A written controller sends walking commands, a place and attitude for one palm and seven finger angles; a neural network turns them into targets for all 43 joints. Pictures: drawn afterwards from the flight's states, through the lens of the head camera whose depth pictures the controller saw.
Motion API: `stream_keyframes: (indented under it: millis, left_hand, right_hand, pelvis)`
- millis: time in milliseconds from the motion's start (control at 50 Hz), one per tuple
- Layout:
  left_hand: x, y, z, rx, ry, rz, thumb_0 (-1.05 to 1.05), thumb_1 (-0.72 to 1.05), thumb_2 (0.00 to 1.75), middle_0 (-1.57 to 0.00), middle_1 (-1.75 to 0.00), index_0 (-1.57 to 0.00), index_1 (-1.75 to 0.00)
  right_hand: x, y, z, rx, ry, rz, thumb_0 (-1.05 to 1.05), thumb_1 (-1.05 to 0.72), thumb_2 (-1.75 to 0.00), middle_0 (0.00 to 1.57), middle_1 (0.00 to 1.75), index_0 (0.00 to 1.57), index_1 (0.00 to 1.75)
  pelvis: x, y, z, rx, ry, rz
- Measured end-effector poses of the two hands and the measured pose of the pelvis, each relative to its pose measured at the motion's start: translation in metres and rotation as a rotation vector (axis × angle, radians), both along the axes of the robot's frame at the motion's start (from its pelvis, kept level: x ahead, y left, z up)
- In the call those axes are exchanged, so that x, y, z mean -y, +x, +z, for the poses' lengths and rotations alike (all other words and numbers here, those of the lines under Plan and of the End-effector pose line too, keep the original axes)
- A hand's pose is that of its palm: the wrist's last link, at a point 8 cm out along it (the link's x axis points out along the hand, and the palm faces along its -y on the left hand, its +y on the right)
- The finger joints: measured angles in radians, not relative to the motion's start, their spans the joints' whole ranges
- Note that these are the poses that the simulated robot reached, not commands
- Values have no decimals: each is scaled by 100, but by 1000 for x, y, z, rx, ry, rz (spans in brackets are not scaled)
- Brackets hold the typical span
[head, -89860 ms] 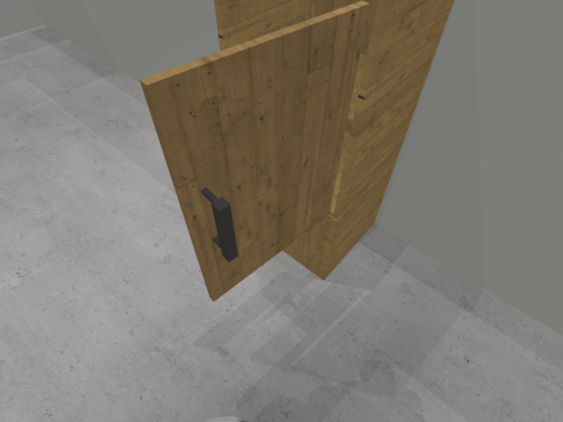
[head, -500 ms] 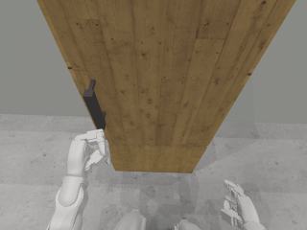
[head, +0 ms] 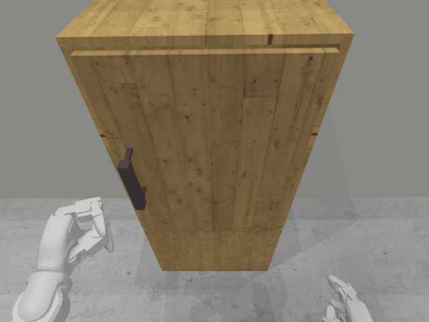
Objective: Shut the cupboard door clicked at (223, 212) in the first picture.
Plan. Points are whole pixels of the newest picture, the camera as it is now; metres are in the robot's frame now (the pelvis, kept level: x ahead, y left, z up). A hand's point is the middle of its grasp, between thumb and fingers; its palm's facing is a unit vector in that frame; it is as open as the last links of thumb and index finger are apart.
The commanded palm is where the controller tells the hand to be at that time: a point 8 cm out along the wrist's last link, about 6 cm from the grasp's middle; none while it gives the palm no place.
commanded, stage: draw the hand back to the body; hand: left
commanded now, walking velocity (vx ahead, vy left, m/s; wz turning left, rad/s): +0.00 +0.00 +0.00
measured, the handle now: (135, 179) +0.42 +0.22 +0.00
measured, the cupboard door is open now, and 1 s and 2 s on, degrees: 0 0 0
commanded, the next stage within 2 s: step back with the hand held close in 1.02 s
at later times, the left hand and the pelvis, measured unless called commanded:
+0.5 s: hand (32, 221) +0.21 +0.26 +0.18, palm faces +0.37 -0.85 -0.38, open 5.0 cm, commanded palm +0.16 +0.30 +0.20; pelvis +0.01 +0.01 +0.04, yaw +0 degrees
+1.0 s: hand (10, 216) +0.20 +0.26 +0.20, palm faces +0.43 -0.82 -0.39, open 7.4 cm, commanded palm +0.16 +0.31 +0.22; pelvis +0.01 +0.01 +0.04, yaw -1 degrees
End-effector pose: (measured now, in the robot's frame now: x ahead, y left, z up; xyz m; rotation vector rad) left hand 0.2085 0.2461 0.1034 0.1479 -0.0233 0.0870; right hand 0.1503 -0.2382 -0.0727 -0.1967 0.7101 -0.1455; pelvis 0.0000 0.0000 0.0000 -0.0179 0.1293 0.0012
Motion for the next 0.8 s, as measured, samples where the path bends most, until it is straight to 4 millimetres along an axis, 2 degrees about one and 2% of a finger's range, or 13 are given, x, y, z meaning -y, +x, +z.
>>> stream_keyframes:
  millis: [160,440,700,800]
  left_hand:
    - [-15,-17,24,-89,159,158,2,89,90,-108,-126,-109,-127]
    - [-42,-32,80,17,233,275,2,89,90,-71,-85,-72,-86]
    - [-65,-47,126,139,335,356,2,89,90,-36,-47,-37,-47]
    - [-64,-47,123,129,320,362,2,89,90,-27,-37,-28,-38]
  right_hand:
    - [-13,12,20,18,12,-2,2,-90,-90,20,30,20,30]
    - [-44,42,39,73,52,94,2,-90,-90,20,30,20,30]
    - [-41,45,39,61,52,103,2,-90,-90,20,30,20,30]
    - [-36,41,38,47,52,90,2,-90,-90,20,30,20,30]
  pelvis:
    - [-3,1,21,76,6,-2]
    - [-12,11,39,158,12,-2]
    - [-13,16,43,176,13,-5]
    - [-12,14,44,178,15,-6]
